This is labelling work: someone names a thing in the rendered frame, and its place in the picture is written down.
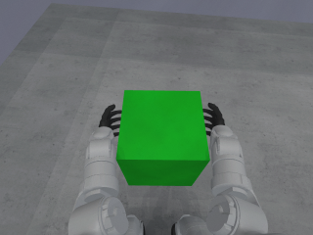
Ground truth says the right robot hand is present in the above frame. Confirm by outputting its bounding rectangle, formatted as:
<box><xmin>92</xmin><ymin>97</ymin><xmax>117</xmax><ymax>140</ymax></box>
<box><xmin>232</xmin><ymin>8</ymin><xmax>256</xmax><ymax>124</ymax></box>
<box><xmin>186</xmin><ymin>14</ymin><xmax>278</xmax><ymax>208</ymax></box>
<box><xmin>202</xmin><ymin>103</ymin><xmax>225</xmax><ymax>136</ymax></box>

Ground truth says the carton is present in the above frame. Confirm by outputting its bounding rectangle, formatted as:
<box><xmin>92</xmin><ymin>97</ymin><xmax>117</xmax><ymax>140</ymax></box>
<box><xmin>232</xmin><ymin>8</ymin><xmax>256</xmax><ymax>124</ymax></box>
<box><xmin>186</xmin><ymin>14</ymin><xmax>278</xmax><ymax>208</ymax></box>
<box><xmin>115</xmin><ymin>90</ymin><xmax>210</xmax><ymax>186</ymax></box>

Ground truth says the robot right upper arm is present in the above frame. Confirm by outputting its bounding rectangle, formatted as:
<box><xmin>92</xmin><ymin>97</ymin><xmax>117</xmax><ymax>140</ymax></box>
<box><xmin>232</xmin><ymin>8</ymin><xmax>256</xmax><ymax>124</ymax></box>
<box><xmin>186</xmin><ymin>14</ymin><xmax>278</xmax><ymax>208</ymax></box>
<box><xmin>205</xmin><ymin>193</ymin><xmax>288</xmax><ymax>235</ymax></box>

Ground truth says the right robot thigh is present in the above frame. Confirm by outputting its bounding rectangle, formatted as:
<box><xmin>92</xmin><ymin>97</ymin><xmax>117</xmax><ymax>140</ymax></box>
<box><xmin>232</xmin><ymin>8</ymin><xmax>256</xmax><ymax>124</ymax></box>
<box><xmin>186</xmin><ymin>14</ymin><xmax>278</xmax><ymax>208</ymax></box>
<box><xmin>175</xmin><ymin>216</ymin><xmax>213</xmax><ymax>235</ymax></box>

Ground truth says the left robot hand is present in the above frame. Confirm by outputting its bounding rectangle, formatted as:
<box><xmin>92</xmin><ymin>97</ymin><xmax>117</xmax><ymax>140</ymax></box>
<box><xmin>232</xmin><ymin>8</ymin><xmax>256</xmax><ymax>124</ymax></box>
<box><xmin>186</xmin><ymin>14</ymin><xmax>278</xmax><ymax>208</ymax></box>
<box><xmin>99</xmin><ymin>104</ymin><xmax>122</xmax><ymax>137</ymax></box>

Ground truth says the robot right forearm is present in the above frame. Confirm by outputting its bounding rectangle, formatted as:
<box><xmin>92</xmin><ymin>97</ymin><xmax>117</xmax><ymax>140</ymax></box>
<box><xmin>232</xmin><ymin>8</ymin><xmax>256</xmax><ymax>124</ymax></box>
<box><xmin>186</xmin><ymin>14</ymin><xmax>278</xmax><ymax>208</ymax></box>
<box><xmin>209</xmin><ymin>124</ymin><xmax>261</xmax><ymax>208</ymax></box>

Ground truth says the robot left forearm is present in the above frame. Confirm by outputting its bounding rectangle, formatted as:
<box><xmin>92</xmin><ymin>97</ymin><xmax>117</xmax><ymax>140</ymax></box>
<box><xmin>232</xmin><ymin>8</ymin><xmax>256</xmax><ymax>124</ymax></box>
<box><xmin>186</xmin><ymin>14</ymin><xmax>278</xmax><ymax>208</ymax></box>
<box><xmin>67</xmin><ymin>126</ymin><xmax>119</xmax><ymax>235</ymax></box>

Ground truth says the robot thigh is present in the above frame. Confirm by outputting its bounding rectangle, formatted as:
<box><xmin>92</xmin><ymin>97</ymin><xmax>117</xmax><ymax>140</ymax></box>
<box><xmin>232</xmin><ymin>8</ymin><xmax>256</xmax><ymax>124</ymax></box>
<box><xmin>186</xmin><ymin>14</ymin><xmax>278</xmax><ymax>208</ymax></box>
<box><xmin>125</xmin><ymin>217</ymin><xmax>144</xmax><ymax>235</ymax></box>
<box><xmin>175</xmin><ymin>216</ymin><xmax>213</xmax><ymax>235</ymax></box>

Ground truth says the left robot thigh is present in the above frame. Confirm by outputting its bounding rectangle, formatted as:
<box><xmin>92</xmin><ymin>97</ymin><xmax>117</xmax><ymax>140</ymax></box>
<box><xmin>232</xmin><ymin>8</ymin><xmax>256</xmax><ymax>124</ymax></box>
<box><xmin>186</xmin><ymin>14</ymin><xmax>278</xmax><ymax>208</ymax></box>
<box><xmin>125</xmin><ymin>217</ymin><xmax>144</xmax><ymax>235</ymax></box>

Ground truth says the robot left upper arm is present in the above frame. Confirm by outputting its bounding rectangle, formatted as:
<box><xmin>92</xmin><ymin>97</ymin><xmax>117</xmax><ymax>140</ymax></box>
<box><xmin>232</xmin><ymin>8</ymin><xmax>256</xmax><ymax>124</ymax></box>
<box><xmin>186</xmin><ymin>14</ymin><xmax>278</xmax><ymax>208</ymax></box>
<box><xmin>68</xmin><ymin>195</ymin><xmax>129</xmax><ymax>235</ymax></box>

